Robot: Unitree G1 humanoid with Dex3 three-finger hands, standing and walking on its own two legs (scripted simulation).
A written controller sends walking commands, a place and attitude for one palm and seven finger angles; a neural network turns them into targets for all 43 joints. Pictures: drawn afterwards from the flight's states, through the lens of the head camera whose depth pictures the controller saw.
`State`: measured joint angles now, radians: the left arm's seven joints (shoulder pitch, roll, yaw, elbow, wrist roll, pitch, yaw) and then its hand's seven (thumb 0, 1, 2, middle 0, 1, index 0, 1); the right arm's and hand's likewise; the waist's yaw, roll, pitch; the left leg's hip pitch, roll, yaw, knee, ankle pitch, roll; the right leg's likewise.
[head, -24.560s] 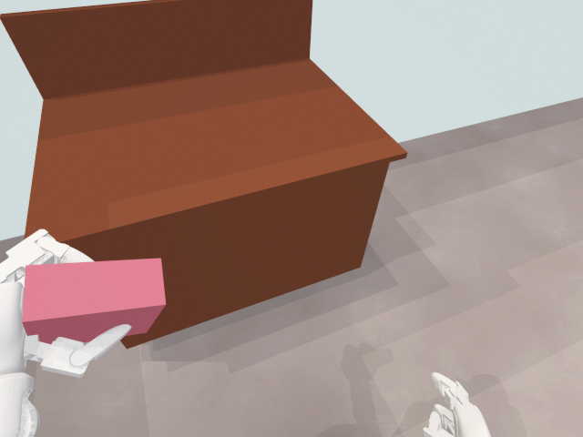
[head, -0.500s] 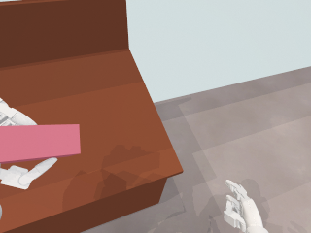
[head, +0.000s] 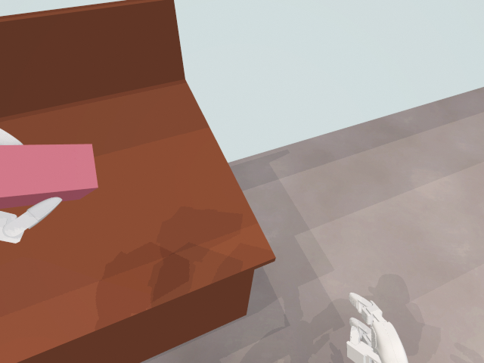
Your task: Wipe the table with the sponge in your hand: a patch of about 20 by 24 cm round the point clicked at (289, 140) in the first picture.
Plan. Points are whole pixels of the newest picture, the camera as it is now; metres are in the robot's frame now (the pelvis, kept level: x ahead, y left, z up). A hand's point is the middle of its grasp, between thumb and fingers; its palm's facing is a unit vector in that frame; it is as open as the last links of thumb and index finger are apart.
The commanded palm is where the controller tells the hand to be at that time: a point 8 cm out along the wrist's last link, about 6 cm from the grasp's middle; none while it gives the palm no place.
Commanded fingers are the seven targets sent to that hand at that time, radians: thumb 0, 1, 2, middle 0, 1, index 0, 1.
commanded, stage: come to a stop and stand still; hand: left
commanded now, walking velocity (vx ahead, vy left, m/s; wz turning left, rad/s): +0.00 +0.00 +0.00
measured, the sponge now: (49, 177) +0.28 +0.27 +0.19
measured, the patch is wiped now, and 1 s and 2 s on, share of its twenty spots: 0.00 0.00 0.00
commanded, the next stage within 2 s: look again from close up in 0.44 s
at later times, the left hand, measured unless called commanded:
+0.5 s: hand (52, 238) +0.21 +0.24 +0.17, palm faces +0.40 -0.84 -0.36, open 9.5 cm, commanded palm +0.16 +0.27 +0.18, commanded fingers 0.00 0.10 1.30 -1.20 -1.60 -1.20 -1.60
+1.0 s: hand (30, 218) +0.23 +0.28 +0.17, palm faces +0.39 -0.79 -0.47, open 9.5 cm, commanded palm +0.15 +0.29 +0.18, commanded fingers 0.00 0.10 1.30 -1.20 -1.60 -1.20 -1.60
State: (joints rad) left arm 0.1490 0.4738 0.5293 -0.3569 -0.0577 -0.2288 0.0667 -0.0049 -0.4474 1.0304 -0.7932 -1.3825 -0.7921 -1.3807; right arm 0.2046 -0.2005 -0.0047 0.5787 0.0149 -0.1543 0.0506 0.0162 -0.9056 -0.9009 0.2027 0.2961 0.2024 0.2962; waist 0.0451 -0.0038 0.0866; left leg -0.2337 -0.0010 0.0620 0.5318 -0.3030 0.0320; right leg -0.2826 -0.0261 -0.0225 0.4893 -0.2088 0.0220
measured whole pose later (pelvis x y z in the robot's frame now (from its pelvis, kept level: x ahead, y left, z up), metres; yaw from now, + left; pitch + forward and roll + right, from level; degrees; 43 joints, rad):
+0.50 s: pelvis +0.00 -0.01 +0.00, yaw +0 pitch -1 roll -1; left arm 0.39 0.35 0.35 -0.40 -0.05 -0.25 0.08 0.00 -0.45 1.03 -0.80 -1.38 -0.80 -1.38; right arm 0.20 -0.22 0.00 0.59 0.02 -0.16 -0.03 0.02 -0.91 -0.90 0.20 0.30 0.20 0.30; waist 0.04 0.00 0.02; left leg -0.19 0.01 0.06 0.47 -0.27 0.02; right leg -0.24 -0.01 -0.02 0.43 -0.18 0.01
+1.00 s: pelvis -0.01 +0.01 +0.00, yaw +2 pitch -2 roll +0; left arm 0.21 0.47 0.35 -0.32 0.04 -0.19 0.04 -0.01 -0.45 1.03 -0.80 -1.38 -0.80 -1.38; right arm 0.27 -0.20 0.04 0.57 -0.02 -0.15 -0.04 0.02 -0.91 -0.90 0.20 0.30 0.20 0.30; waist 0.04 -0.05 0.07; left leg -0.19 -0.03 0.04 0.50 -0.28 0.04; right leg -0.23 -0.02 0.00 0.51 -0.22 0.01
